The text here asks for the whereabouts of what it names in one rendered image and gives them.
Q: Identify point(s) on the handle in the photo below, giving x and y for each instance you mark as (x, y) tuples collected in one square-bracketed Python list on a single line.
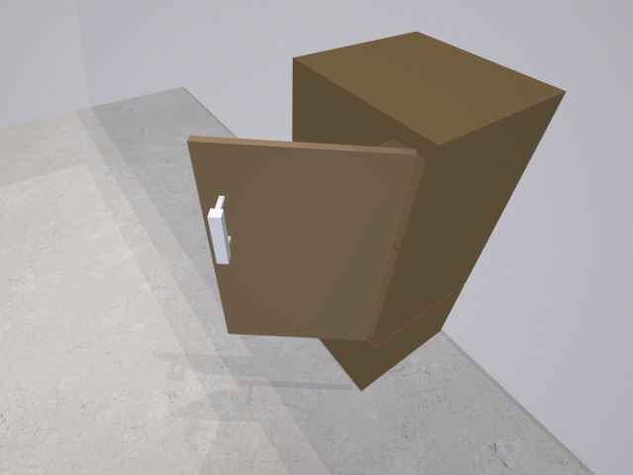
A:
[(217, 224)]

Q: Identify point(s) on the cupboard door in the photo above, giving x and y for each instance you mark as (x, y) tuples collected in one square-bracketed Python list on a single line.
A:
[(312, 226)]

